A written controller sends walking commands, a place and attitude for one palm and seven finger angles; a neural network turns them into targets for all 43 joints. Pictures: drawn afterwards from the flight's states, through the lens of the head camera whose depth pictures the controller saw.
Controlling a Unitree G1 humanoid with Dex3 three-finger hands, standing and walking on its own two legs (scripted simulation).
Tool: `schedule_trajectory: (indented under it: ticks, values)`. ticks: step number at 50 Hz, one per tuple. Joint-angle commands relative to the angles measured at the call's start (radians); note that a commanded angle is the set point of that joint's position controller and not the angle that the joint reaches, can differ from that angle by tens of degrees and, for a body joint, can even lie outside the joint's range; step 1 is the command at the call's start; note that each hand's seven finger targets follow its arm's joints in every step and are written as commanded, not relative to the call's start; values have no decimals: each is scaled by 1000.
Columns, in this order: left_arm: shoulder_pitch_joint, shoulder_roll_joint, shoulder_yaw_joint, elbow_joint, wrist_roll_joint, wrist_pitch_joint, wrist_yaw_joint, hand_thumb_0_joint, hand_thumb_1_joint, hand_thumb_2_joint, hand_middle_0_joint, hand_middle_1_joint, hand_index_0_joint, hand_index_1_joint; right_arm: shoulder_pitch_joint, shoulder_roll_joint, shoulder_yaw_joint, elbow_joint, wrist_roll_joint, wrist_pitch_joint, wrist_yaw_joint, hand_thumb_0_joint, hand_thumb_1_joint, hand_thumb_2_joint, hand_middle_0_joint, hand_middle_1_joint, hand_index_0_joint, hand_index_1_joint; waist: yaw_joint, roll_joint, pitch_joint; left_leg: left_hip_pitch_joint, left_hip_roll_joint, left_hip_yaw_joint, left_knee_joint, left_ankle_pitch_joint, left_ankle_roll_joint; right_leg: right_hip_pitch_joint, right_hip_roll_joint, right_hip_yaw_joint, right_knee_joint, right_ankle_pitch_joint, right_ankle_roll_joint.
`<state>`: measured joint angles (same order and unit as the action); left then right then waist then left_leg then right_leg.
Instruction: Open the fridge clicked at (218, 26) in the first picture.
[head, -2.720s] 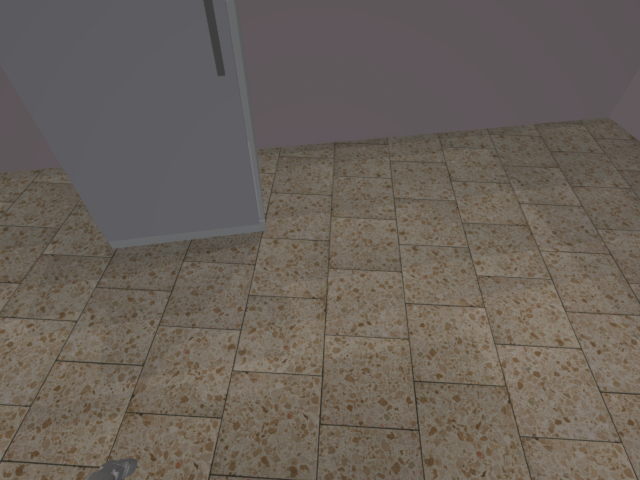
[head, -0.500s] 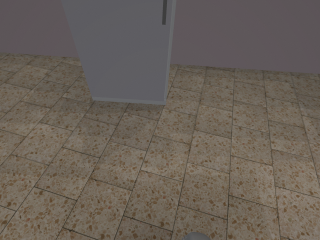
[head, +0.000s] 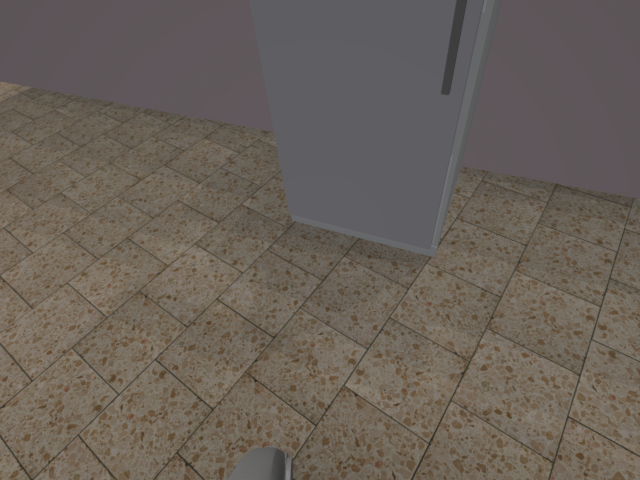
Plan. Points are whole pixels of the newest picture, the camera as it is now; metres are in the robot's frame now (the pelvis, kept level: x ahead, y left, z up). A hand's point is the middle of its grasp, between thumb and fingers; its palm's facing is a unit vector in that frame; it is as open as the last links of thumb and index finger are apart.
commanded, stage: walk to a spot facing it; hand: right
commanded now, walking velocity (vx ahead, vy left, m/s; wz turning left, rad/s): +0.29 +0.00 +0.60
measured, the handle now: (455, 41) +1.01 -0.28 +0.09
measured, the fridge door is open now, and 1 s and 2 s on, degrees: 0 0 0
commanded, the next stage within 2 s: none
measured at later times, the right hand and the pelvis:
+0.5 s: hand (422, 374) +0.33 -0.14 -0.18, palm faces -0.28 +0.93 -0.22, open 7.2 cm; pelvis +0.19 +0.03 -0.01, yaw +17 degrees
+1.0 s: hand (404, 281) +0.52 -0.13 -0.17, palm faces -0.52 +0.83 -0.19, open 7.4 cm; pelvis +0.35 +0.00 -0.01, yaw +36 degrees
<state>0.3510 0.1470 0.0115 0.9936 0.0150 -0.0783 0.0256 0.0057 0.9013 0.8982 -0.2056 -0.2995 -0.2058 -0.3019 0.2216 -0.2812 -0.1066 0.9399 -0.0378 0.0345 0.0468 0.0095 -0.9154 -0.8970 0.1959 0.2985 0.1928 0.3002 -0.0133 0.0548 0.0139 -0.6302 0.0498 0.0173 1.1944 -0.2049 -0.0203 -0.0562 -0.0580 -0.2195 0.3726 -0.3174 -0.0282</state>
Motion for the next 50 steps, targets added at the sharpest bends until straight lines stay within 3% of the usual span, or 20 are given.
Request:
schedule_trajectory:
  ticks: [1, 6, 8, 11, 12, 13, 14, 15, 18, 20, 25, 29, 32, 33, 34, 35, 36, 38, 42, 50]
  values:
    - [116, 132, 32, 5, 2, -21, 16, 0, 900, 900, -200, -300, -200, -300, -98, 52, 25, -90, 1, -12, 11, 0, -900, -900, 200, 300, 200, 300, 22, -174, 120, -167, 15, 45, -84, 70, -4, 71, -239, 73, -136, 573, -16]
    - [181, 140, 39, 49, 12, -9, 17, 0, 900, 900, -200, -300, -200, -300, -255, 65, 40, -127, 6, -21, 14, 0, -900, -900, 200, 300, 200, 300, 62, -171, 144, -88, -10, 129, -392, 43, 32, 157, -254, -9, -109, 709, -48]
    - [190, 160, 45, 54, 11, -3, 16, 0, 900, 900, -200, -300, -200, -300, -240, 56, 39, -123, 5, -31, 11, 0, -900, -900, 200, 300, 200, 300, 50, -180, 107, 23, -64, 170, -480, -2, 69, 178, -260, -54, -9, 958, -48]
    - [145, 209, 54, 37, 2, 2, 10, 0, 900, 900, -200, -300, -200, -300, -27, -8, 19, -61, 0, -48, -2, 0, -900, -900, 200, 300, 200, 300, -58, -224, -33, 370, -127, 199, -572, -33, 121, 95, -255, -94, 324, 1131, -13]
    - [105, 211, 54, 14, -7, 4, 1, 0, 900, 900, -200, -300, -200, -300, 119, -67, 2, -19, 0, -58, -8, 0, -900, -900, 200, 300, 200, 300, -133, -198, -115, 650, -75, 146, -650, 58, 149, -79, -254, -96, 559, 922, 18]
    - [127, 144, 43, -19, -26, 6, -9, 0, 900, 900, -200, -300, -200, -300, 220, -179, -17, -1, 5, -70, -20, 0, -900, -900, 200, 300, 200, 300, -150, 6, -248, 960, 229, -292, -694, 199, 281, -425, -114, -70, 919, 41, 69]
    - [72, 120, 45, -64, -24, -1, 1, 0, 900, 900, -200, -300, -200, -300, 238, -230, -24, -1, 35, -67, -33, 0, -900, -900, 200, 300, 200, 300, -134, 61, -275, 982, 401, -596, -775, 429, 373, -620, -35, 67, 1179, -294, 78]
    - [27, 144, 53, -81, -10, -2, 1, 0, 900, 900, -200, -300, -200, -300, 194, -213, -27, -20, 37, -63, -43, 0, -900, -900, 200, 300, 200, 300, -120, -1, -211, 862, 355, -513, -816, 338, 346, -645, -79, 191, 1159, -169, 67]
    - [-6, 126, 53, -66, 10, 33, -6, 0, 900, 900, -200, -300, -200, -300, 16, -106, 4, -54, 28, -78, -56, 0, -900, -900, 200, 300, 200, 300, 2, -97, -10, 423, 256, -336, -903, 169, 272, -536, -153, 205, 981, -54, 85]
    - [50, 96, 53, -51, 13, 53, -11, 0, 900, 900, -200, -300, -200, -300, -29, -93, 5, -55, 14, -86, -55, 0, -900, -900, 200, 300, 200, 300, 57, -71, -13, 292, 183, -231, -913, 151, 242, -453, -143, 183, 857, -39, 98]
    - [-63, 92, 54, -110, 14, 51, -29, 0, 900, 900, -200, -300, -200, -300, 5, -90, 1, -41, 10, -88, -40, 0, -900, -900, 200, 300, 200, 300, 36, 65, 5, 238, 90, -222, -915, -8, 211, -436, -100, 157, 577, 72, 114]
    - [-198, 108, 53, -164, 7, 35, -31, 0, 900, 900, -200, -300, -200, -300, 59, -108, -4, -48, 12, -78, -39, 0, -900, -900, 200, 300, 200, 300, -14, 89, 1, 323, 105, -304, -856, 67, 202, -392, -34, 143, 379, 28, 105]
    - [-189, 137, 57, -164, -2, 28, -15, 0, 900, 900, -200, -300, -200, -300, 57, -115, -14, -64, 21, -62, -44, 0, -900, -900, 200, 300, 200, 300, 2, 94, -28, 331, 89, -323, -747, 198, 164, -217, 7, 127, 190, 62, 101]
    - [-125, 170, 63, -143, -1, 23, -5, 0, 900, 900, -200, -300, -200, -300, 47, -94, -11, -70, 25, -56, -46, 0, -900, -900, 200, 300, 200, 300, 38, 37, -57, 248, 50, -290, -652, 171, 125, -43, -26, 152, 73, 116, 87]
    - [-33, 259, 82, -123, 9, 18, 1, 0, 900, 900, -200, -300, -200, -300, 69, -34, -1, -85, 33, -53, -42, 0, -900, -900, 200, 300, 200, 300, 73, -189, -128, 105, -68, -187, -433, -35, 67, 148, -235, 362, -11, 165, 31]
    - [38, 335, 88, -119, 15, 30, -4, 0, 900, 900, -200, -300, -200, -300, 94, 1, 7, -99, 33, -57, -34, 0, -900, -900, 200, 300, 200, 300, 82, -370, -165, -27, -114, -29, -147, -443, 12, 206, -484, 565, -45, 284, -82]
    - [-11, 289, 78, -125, 12, 38, -5, 0, 900, 900, -200, -300, -200, -300, 87, -42, 1, -83, 20, -50, -38, 0, -900, -900, 200, 300, 200, 300, 81, -285, -140, -16, -56, -58, -18, -431, -1, 80, -496, 544, -77, 183, -111]
    - [-106, 228, 60, -149, 11, 37, -1, 0, 900, 900, -200, -300, -200, -300, 28, -38, -9, -85, 13, -42, -21, 0, -900, -900, 200, 300, 200, 300, 47, -215, 2, -29, 1, -34, 57, -311, -12, -69, -403, 405, -93, 226, -97]
    - [-141, 192, 53, -135, 8, 34, 3, 0, 900, 900, -200, -300, -200, -300, 72, 3, -1, -71, 16, -7, -13, 0, -900, -900, 200, 300, 200, 300, 9, -234, -28, 48, 26, 20, 17, -188, -38, -71, -308, 117, -37, 538, -60]
    - [-80, 214, 85, -94, 14, 54, -5, 0, 900, 900, -200, -300, -200, -300, -77, 37, 5, -122, 12, 7, -12, 0, -900, -900, 200, 300, 200, 300, 51, -256, 0, 128, 21, 94, -323, -151, -38, -50, -326, 3, -4, 514, -70]
